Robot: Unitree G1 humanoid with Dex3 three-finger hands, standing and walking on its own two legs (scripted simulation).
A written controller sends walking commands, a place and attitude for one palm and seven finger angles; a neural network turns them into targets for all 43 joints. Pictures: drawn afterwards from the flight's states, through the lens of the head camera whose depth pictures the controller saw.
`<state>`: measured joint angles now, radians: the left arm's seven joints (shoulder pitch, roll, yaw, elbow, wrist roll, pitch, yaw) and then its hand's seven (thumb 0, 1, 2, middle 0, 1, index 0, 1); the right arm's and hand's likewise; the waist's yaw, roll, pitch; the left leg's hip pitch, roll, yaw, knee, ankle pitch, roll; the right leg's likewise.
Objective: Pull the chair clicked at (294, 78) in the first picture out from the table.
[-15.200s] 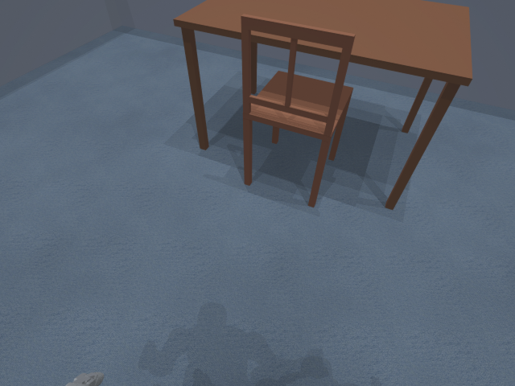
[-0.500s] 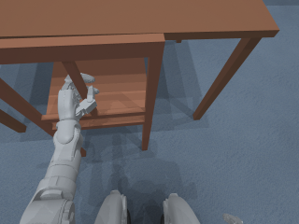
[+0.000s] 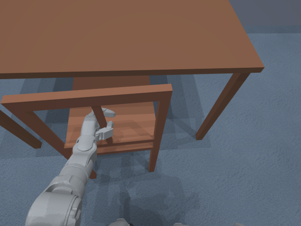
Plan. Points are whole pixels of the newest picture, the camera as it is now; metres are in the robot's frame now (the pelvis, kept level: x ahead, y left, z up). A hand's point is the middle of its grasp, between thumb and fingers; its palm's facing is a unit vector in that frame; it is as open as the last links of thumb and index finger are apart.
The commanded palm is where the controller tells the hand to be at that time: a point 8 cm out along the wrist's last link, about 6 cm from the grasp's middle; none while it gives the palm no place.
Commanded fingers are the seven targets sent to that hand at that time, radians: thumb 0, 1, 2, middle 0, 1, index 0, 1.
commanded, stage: step backward, pulling the chair out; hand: left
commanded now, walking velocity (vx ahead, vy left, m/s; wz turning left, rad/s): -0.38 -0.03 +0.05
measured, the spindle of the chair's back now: (103, 125) +0.42 +0.14 -0.07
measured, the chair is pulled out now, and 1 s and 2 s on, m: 0.05 0.19 0.26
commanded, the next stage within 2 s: none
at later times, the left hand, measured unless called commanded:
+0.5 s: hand (111, 157) +0.30 +0.11 -0.05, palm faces +0.01 -0.99 -0.14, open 5.1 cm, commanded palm +0.30 +0.16 -0.05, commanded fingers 0.00 0.90 0.90 -0.50 -1.45 -0.50 -1.45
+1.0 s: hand (107, 175) +0.26 +0.11 -0.05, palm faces -0.02 -0.99 -0.16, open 5.2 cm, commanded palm +0.27 +0.17 -0.05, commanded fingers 0.00 0.90 0.90 -0.50 -1.45 -0.50 -1.45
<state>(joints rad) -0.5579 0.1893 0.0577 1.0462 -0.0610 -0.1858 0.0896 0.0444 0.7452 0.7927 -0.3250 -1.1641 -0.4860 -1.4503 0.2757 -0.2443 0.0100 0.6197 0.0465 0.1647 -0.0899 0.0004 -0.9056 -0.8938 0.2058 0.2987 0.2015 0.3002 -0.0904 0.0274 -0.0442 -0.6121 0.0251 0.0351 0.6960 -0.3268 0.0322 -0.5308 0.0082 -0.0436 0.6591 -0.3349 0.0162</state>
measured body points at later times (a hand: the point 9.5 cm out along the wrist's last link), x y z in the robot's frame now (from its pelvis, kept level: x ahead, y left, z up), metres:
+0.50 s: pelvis -0.07 -0.01 +0.01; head +0.02 -0.02 +0.45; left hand +0.30 +0.16 -0.04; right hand +0.01 -0.27 -0.13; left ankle +0.00 +0.09 -0.72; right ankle -0.04 -0.13 -0.72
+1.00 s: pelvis -0.10 +0.00 +0.00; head -0.03 +0.00 +0.45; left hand +0.25 +0.17 -0.04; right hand -0.02 -0.27 -0.12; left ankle +0.00 +0.09 -0.72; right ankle -0.04 -0.13 -0.72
